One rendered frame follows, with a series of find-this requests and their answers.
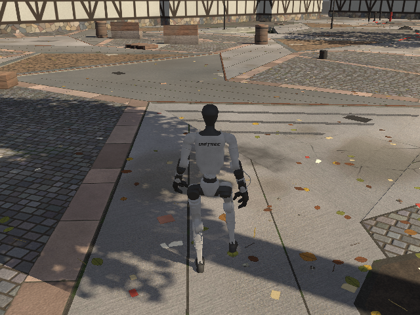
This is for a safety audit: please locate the robot left upper arm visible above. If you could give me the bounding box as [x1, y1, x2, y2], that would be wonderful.
[179, 133, 196, 168]

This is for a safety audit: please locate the robot right upper arm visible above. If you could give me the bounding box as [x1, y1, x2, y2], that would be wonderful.
[224, 133, 240, 170]

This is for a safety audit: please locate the right robot forearm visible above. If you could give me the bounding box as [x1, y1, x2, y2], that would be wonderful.
[234, 160, 247, 193]

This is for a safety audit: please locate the left robot hand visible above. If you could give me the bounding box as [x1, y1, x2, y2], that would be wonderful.
[173, 180, 188, 194]

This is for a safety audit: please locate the left robot forearm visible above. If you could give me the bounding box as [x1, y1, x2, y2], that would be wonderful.
[174, 159, 186, 183]

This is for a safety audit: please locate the right robot hand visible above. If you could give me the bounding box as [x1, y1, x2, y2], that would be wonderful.
[233, 191, 249, 209]

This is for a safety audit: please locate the robot head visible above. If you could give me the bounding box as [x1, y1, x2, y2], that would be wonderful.
[199, 104, 221, 136]

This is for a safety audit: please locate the left robot thigh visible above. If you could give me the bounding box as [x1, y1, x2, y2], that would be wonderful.
[187, 184, 203, 234]

